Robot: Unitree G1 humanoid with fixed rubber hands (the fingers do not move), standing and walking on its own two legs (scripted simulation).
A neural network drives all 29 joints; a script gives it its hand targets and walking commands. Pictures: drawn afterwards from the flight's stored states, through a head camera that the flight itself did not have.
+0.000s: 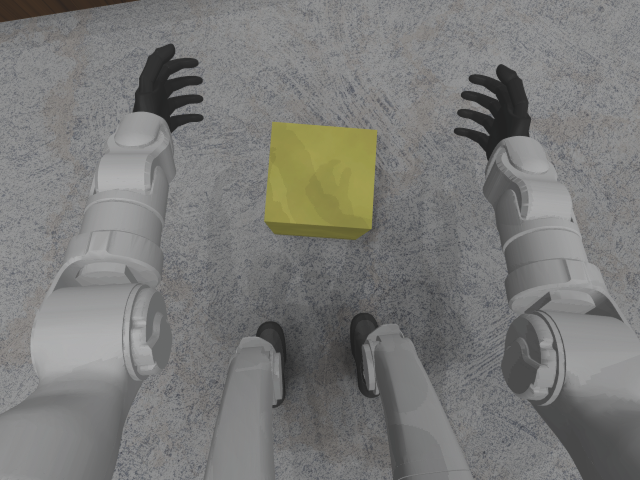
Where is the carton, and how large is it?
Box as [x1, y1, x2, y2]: [264, 122, 376, 239]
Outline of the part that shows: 272,122 264,221 272,231 278,234 355,239 371,228 376,130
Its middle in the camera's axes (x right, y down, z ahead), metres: +0.00 -0.12 +0.88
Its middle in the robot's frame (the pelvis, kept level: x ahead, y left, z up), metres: +0.53 -0.04 -0.53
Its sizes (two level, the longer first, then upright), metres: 0.210 0.200 0.250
